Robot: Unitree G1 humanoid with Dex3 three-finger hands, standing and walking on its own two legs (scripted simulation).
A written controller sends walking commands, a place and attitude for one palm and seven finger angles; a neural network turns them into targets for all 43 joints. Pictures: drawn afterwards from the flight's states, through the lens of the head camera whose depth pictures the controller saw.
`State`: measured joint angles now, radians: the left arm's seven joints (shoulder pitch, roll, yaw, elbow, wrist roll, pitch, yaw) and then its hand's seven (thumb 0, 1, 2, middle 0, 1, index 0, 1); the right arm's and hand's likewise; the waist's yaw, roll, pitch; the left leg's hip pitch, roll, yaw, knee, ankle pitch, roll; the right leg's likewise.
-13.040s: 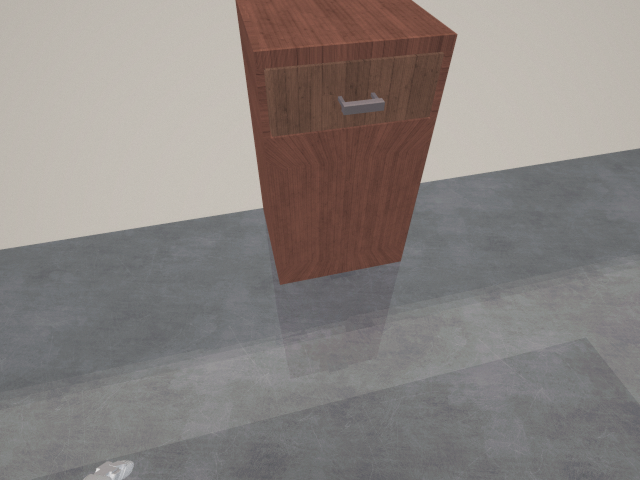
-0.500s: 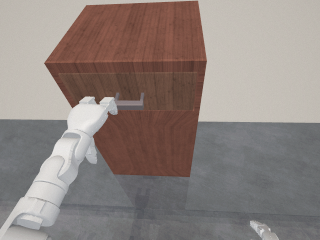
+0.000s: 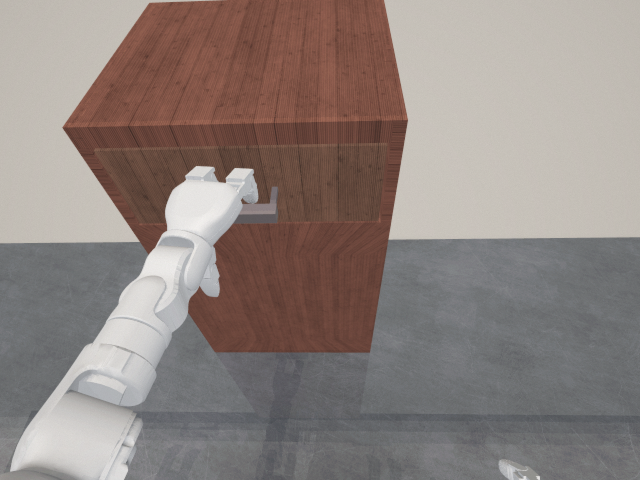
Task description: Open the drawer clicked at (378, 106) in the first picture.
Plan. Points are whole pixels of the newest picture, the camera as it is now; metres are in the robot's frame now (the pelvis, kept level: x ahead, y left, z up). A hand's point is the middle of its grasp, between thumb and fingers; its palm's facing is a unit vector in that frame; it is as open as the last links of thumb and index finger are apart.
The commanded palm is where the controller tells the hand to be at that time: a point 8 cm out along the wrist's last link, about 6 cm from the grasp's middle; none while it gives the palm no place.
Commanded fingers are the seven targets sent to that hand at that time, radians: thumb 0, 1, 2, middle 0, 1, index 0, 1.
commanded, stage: move the hooked fingers above the handle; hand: left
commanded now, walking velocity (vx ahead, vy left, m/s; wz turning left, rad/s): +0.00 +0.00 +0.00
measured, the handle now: (246, 203) +0.53 +0.16 -0.01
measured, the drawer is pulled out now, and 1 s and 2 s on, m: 0.00 0.00 0.00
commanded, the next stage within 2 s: none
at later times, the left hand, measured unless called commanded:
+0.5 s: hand (253, 197) +0.49 +0.13 +0.06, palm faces +0.07 -0.06 -1.00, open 13.8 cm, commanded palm +0.46 +0.16 +0.11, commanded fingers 0.00 -0.50 0.30 -0.30 -1.20 -0.30 -1.20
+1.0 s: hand (235, 217) +0.47 +0.16 +0.04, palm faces -0.01 -0.03 -1.00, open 13.8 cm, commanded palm +0.47 +0.17 +0.10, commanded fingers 0.00 -0.50 0.30 -0.30 -1.20 -0.30 -1.20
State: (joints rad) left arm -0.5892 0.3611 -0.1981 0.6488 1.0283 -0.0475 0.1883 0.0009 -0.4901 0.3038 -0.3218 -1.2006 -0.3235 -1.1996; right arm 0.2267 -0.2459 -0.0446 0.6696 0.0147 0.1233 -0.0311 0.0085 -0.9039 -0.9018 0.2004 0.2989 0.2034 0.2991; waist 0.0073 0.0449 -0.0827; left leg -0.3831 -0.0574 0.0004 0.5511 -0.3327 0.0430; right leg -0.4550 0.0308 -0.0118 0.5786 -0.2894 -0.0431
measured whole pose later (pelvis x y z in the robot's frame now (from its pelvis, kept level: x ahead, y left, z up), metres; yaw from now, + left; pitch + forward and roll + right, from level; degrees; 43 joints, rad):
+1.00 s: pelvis -0.01 +0.00 -0.01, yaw +0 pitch +16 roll +0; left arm -0.82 0.39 -0.18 0.97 1.06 -0.08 0.31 0.00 -0.49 0.30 -0.33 -1.20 -0.33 -1.20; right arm 0.34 -0.27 -0.06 0.70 -0.01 0.07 -0.04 0.01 -0.90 -0.90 0.20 0.30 0.20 0.30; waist -0.08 0.04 -0.11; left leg -0.57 -0.05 -0.01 0.65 -0.35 0.04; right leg -0.62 0.04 -0.03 0.64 -0.29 -0.05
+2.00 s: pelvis +0.00 +0.01 -0.01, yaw -3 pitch +17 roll +0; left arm -0.82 0.33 -0.09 0.94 1.10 -0.09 0.34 0.00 -0.49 0.30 -0.35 -1.22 -0.32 -1.20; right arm 0.31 -0.25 -0.04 0.66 -0.02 0.11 -0.04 0.01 -0.90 -0.90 0.20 0.30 0.20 0.30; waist -0.11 0.05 -0.13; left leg -0.58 -0.04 0.04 0.67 -0.38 0.05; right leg -0.65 0.05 0.02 0.67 -0.31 -0.04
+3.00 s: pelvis -0.01 +0.00 -0.01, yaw -2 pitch +15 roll +0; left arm -0.77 0.36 -0.10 0.89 1.08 -0.14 0.29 0.00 -0.49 0.30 -0.32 -1.20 -0.33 -1.21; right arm 0.35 -0.27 -0.05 0.68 -0.01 0.11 -0.06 0.01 -0.90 -0.90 0.20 0.30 0.20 0.30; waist -0.10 0.04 -0.11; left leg -0.56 -0.04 0.04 0.66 -0.37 0.05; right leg -0.64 0.05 0.02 0.66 -0.29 -0.04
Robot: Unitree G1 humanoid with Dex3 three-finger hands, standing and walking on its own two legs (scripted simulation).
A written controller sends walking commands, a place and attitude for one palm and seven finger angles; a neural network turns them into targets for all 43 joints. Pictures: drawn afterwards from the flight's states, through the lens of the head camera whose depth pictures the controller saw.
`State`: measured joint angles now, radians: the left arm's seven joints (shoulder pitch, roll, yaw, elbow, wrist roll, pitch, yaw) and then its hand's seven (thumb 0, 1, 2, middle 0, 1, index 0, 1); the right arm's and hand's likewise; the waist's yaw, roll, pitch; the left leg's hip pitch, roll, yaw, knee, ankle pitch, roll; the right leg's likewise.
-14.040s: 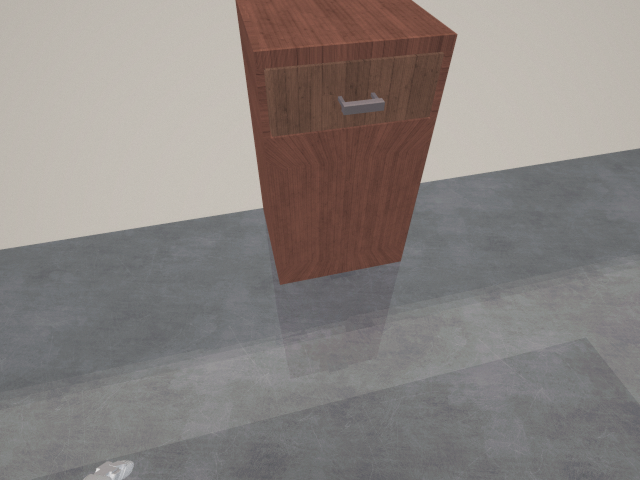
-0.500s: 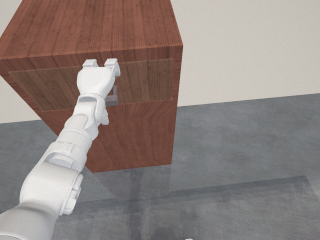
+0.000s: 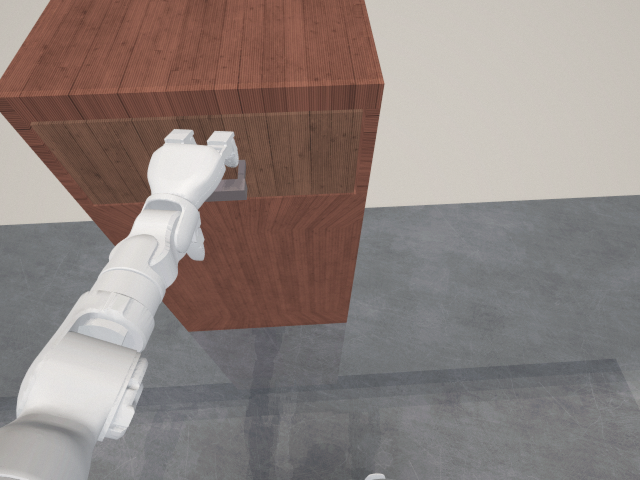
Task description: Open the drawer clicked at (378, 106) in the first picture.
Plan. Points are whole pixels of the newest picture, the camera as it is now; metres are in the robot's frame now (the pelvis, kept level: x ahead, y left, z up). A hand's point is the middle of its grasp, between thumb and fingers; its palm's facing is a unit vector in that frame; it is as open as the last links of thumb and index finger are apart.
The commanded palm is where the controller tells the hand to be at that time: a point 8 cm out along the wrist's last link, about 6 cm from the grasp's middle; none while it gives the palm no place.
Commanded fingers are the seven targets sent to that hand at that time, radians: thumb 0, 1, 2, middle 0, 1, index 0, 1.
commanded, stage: move the hooked fingers above the handle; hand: left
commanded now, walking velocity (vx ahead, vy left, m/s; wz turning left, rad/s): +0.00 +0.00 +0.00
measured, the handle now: (211, 179) +0.54 +0.16 +0.00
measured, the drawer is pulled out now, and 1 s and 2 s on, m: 0.00 0.00 0.00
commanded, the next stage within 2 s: none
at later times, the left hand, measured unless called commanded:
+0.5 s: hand (208, 207) +0.47 +0.15 +0.03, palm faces -0.09 -0.04 -1.00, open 13.8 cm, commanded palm +0.47 +0.17 +0.11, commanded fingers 0.00 -0.50 0.30 -0.30 -1.20 -0.30 -1.20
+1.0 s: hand (238, 180) +0.50 +0.11 +0.05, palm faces +0.04 -0.11 -0.99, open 13.8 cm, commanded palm +0.48 +0.17 +0.12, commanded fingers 0.00 -0.50 0.30 -0.30 -1.20 -0.30 -1.20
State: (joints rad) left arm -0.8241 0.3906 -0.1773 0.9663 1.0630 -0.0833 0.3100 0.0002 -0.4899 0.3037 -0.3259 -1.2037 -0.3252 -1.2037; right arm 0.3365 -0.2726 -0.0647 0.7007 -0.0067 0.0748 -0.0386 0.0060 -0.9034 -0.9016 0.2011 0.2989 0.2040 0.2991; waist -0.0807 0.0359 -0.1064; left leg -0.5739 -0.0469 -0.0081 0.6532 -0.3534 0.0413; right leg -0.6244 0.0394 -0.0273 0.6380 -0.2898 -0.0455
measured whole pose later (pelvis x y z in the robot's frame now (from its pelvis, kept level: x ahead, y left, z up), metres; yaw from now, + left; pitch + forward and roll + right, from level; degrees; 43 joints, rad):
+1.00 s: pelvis +0.01 +0.01 +0.00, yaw -3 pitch +17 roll +0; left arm -0.82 0.33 -0.09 0.94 1.10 -0.09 0.34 0.00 -0.49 0.30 -0.35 -1.22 -0.32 -1.20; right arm 0.31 -0.25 -0.04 0.66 -0.02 0.11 -0.04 0.01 -0.90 -0.90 0.20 0.30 0.20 0.30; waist -0.11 0.05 -0.13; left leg -0.58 -0.04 0.04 0.67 -0.38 0.05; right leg -0.65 0.05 0.02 0.67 -0.31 -0.04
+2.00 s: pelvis +0.00 +0.00 +0.00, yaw -3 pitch +15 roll +0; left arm -0.77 0.36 -0.10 0.89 1.08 -0.14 0.29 0.00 -0.49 0.30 -0.32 -1.20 -0.33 -1.21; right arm 0.35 -0.27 -0.05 0.68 -0.01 0.11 -0.06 0.01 -0.90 -0.90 0.20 0.30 0.20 0.30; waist -0.10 0.04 -0.11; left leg -0.56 -0.04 0.04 0.66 -0.37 0.05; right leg -0.64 0.05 0.02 0.66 -0.29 -0.04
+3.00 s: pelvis +0.00 +0.00 +0.00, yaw +2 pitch +14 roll -1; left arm -0.80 0.41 -0.31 0.85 0.96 -0.10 0.10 0.00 -0.49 0.30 -0.33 -1.20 -0.31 -1.21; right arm 0.31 -0.31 -0.08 0.71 0.01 0.07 -0.08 0.01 -0.90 -0.90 0.20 0.30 0.21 0.30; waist -0.04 0.03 -0.09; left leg -0.54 -0.06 -0.04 0.66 -0.36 0.04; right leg -0.57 0.02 -0.06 0.63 -0.30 -0.04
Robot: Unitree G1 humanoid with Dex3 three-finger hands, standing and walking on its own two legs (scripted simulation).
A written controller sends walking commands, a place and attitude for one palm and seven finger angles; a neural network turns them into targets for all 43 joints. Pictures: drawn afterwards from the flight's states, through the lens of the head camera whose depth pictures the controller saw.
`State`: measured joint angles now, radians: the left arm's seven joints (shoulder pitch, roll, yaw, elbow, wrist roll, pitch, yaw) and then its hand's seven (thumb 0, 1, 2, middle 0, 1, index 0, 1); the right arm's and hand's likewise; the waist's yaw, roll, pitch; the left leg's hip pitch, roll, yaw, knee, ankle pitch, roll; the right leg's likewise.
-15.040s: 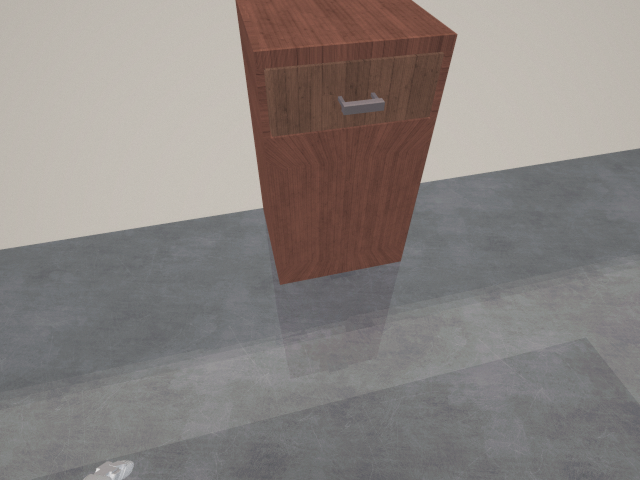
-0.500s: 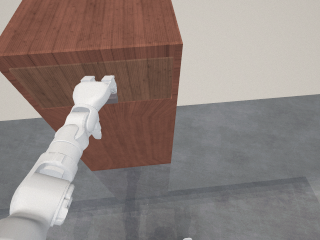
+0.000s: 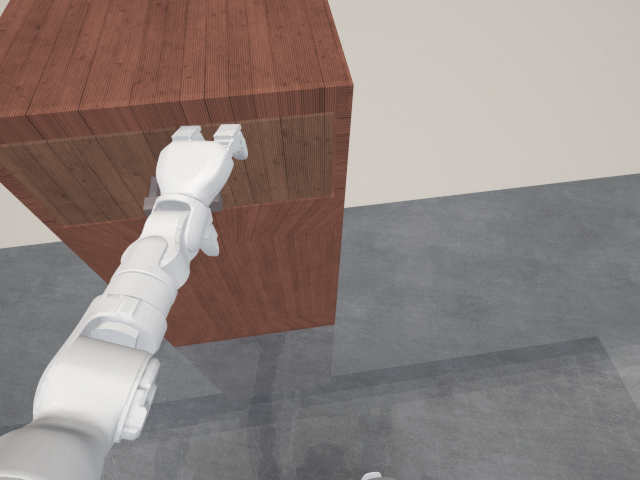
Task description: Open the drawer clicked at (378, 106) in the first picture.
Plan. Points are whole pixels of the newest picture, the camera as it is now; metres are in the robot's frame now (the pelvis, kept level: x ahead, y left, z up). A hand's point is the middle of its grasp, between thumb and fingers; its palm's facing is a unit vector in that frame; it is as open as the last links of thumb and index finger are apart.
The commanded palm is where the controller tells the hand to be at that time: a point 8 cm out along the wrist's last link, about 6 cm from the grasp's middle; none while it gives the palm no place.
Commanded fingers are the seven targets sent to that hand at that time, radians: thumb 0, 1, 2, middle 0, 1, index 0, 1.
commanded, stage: move the hooked fingers above the handle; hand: left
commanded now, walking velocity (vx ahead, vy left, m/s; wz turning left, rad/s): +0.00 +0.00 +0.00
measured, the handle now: (184, 192) +0.52 +0.18 +0.01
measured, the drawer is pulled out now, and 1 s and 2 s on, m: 0.00 0.00 0.00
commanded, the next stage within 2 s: none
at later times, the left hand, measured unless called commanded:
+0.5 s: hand (204, 219) +0.44 +0.13 +0.05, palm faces -0.06 -0.09 -0.99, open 13.8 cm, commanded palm +0.45 +0.18 +0.12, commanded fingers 0.00 -0.50 0.30 -0.30 -1.20 -0.30 -1.20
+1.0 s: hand (206, 203) +0.46 +0.13 +0.06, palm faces +0.02 -0.09 -1.00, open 13.7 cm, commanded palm +0.45 +0.19 +0.12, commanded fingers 0.00 -0.50 0.30 -0.30 -1.20 -0.30 -1.20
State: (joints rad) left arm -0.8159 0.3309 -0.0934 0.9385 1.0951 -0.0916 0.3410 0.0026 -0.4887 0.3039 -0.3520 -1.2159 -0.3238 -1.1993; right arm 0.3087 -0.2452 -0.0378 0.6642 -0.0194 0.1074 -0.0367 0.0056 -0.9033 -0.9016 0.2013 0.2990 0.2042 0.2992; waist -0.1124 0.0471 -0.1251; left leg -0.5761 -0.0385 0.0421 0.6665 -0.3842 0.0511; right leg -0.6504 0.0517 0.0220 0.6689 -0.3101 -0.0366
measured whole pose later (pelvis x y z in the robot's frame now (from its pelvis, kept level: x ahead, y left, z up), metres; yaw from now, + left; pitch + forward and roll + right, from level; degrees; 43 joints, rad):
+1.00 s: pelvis -0.01 +0.00 +0.00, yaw +0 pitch +15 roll +0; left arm -0.77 0.36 -0.10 0.89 1.08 -0.14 0.29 0.00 -0.49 0.30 -0.32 -1.20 -0.33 -1.21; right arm 0.35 -0.27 -0.05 0.68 -0.01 0.11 -0.06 0.01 -0.90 -0.90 0.20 0.30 0.20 0.30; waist -0.10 0.04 -0.11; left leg -0.56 -0.04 0.04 0.66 -0.37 0.05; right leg -0.64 0.05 0.02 0.66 -0.29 -0.04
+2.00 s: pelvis -0.01 +0.00 +0.00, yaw +5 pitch +14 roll -1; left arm -0.80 0.41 -0.31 0.85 0.96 -0.10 0.10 0.00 -0.49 0.30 -0.33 -1.20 -0.31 -1.21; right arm 0.31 -0.31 -0.08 0.71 0.01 0.07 -0.08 0.01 -0.90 -0.90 0.20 0.30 0.21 0.30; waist -0.04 0.03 -0.09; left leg -0.54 -0.06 -0.04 0.66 -0.36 0.04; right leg -0.57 0.02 -0.06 0.63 -0.30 -0.04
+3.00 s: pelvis -0.01 +0.00 +0.00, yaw +2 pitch +17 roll -1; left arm -0.98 0.34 -0.16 1.14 1.05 0.13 0.37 0.00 -0.49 0.30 -0.41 -1.28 -0.40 -1.30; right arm 0.30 -0.27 -0.03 0.74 0.00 0.08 -0.01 0.01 -0.90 -0.90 0.20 0.30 0.20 0.30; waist -0.10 0.06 -0.16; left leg -0.61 -0.04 0.00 0.67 -0.36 0.05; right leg -0.66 0.04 -0.02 0.64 -0.29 -0.04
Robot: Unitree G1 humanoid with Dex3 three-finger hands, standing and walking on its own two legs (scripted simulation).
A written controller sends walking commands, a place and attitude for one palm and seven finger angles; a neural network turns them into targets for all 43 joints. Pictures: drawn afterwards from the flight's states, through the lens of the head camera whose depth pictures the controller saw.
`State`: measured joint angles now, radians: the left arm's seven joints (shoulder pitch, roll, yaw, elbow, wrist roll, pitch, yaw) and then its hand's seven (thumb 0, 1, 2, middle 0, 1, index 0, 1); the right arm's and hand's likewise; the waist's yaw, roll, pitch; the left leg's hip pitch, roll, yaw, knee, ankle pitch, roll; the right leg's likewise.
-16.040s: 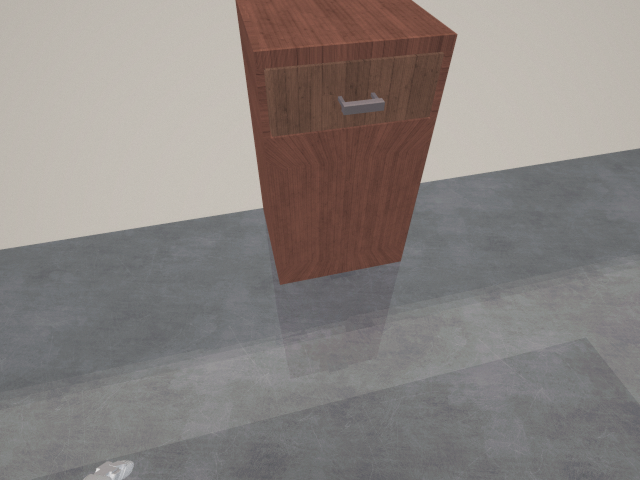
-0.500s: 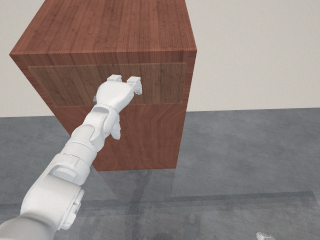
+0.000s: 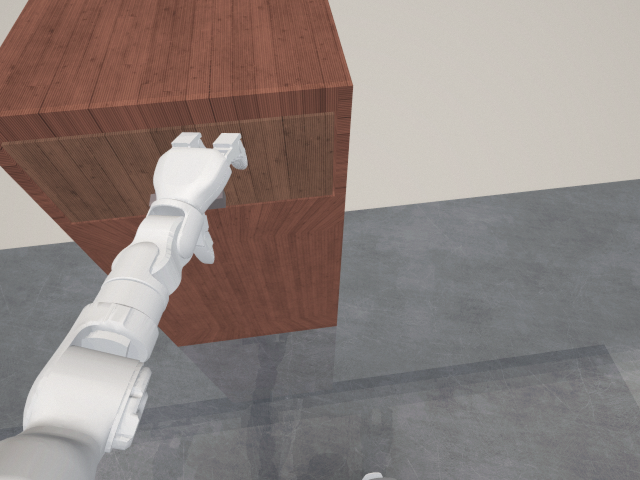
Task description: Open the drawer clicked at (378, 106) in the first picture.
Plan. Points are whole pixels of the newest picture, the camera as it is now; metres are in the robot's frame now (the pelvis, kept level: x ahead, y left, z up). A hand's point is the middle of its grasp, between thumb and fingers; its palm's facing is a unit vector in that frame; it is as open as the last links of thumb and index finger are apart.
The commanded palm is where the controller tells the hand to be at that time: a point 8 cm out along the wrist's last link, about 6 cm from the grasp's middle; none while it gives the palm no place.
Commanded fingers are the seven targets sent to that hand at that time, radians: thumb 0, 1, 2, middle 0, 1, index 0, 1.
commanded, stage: move the hooked fingers above the handle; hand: left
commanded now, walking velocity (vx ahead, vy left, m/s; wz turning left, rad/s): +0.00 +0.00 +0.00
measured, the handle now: (189, 189) +0.54 +0.18 +0.01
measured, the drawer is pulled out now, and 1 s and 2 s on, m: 0.00 0.00 0.00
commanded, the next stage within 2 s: lift the fingers back up to retry in 1.02 s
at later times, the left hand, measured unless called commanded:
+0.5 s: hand (237, 174) +0.50 +0.09 +0.07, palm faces +0.11 -0.14 -0.98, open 13.8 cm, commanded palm +0.48 +0.19 +0.12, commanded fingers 0.00 -0.50 0.30 -0.30 -1.20 -0.30 -1.20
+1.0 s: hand (170, 223) +0.44 +0.18 +0.05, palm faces -0.16 -0.03 -0.99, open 13.9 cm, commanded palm +0.47 +0.18 +0.11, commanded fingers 0.00 -0.50 0.30 -0.30 -1.20 -0.30 -1.20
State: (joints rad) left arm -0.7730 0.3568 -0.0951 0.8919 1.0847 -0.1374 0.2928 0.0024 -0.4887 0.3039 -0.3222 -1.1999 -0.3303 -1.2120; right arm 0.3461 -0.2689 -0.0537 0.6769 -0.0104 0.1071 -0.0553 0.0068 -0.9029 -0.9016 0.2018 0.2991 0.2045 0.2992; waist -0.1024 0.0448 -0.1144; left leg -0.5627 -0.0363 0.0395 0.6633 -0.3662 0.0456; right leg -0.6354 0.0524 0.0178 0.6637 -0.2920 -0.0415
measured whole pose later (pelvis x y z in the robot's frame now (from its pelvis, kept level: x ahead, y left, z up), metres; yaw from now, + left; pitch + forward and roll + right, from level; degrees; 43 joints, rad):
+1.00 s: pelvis +0.00 +0.00 +0.00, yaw +5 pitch +14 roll -1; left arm -0.80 0.41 -0.31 0.85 0.96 -0.10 0.10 0.00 -0.49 0.30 -0.33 -1.20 -0.31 -1.21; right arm 0.31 -0.31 -0.08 0.71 0.01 0.07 -0.08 0.01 -0.90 -0.90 0.20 0.30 0.21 0.30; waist -0.04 0.03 -0.09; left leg -0.54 -0.06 -0.04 0.66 -0.36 0.04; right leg -0.57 0.02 -0.06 0.63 -0.30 -0.04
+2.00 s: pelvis +0.00 +0.00 +0.00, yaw +2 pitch +17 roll -1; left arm -0.98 0.34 -0.16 1.14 1.05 0.13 0.37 0.00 -0.49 0.30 -0.41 -1.28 -0.40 -1.30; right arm 0.30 -0.27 -0.03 0.74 0.00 0.08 -0.01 0.01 -0.90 -0.90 0.20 0.30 0.20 0.30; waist -0.10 0.06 -0.16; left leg -0.61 -0.04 0.00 0.67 -0.36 0.05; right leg -0.66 0.04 -0.02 0.64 -0.29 -0.04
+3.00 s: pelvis +0.01 +0.00 +0.01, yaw +1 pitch +15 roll +0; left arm -0.88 0.39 -0.17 1.05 1.02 0.23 0.32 0.00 -0.49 0.30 -0.32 -1.20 -0.32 -1.20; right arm 0.27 -0.24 -0.05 0.72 0.01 0.11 -0.01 0.01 -0.90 -0.90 0.20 0.30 0.20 0.30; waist -0.05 0.07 -0.12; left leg -0.54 -0.04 0.01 0.62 -0.35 0.05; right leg -0.60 0.04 0.00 0.61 -0.28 -0.04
